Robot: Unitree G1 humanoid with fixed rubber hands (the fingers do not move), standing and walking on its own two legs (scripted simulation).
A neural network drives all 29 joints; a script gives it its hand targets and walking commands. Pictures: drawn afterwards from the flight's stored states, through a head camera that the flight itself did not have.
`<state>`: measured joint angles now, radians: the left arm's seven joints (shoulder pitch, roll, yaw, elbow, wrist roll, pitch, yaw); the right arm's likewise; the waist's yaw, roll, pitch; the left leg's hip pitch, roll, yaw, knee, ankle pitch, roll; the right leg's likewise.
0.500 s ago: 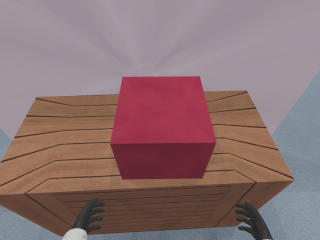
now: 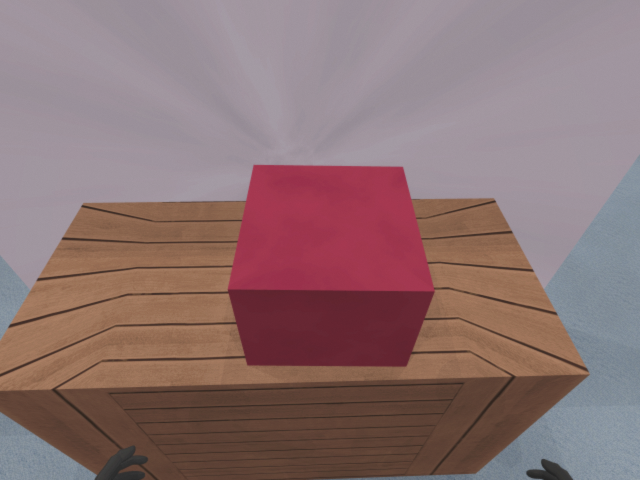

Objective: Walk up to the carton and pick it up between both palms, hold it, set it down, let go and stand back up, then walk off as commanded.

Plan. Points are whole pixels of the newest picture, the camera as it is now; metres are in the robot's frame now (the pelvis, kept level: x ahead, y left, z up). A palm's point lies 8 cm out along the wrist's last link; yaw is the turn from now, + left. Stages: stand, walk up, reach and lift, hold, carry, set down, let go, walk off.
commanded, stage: stand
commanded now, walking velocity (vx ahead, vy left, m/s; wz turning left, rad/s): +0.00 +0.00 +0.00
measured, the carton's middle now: (327, 262) +0.47 +0.01 -0.04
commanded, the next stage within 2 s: walk off in 0.84 s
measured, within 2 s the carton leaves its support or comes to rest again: neither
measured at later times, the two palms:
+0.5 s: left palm out of the picture +0.02 +0.31 -0.11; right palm out of the picture +0.02 -0.28 -0.10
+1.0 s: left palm out of the picture -0.03 +0.31 -0.11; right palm out of the picture -0.01 -0.29 -0.11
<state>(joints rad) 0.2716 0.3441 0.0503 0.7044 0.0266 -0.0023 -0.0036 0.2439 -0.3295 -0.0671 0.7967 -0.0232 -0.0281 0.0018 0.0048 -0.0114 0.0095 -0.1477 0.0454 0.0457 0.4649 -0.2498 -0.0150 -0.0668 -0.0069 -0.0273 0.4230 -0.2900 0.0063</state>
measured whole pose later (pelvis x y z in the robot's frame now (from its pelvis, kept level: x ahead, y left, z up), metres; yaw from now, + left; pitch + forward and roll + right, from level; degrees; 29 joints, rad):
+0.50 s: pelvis -0.05 +0.02 +0.00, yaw +0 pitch -5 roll +0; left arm 0.27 0.36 0.00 0.91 0.01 -0.02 0.00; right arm 0.23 -0.34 -0.01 0.95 -0.01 -0.02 0.01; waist 0.00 -0.01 0.03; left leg -0.16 0.02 0.05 0.38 -0.14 0.01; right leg -0.09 -0.03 -0.03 0.37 -0.19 0.03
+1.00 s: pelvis -0.06 +0.01 +0.00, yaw +1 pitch -4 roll -1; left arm 0.30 0.37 0.00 0.95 0.01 -0.02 0.00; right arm 0.23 -0.36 -0.02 0.99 0.00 -0.01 0.02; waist 0.00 0.01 0.03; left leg -0.22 0.03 0.04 0.39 -0.11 0.00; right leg -0.16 -0.02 -0.03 0.40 -0.18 0.02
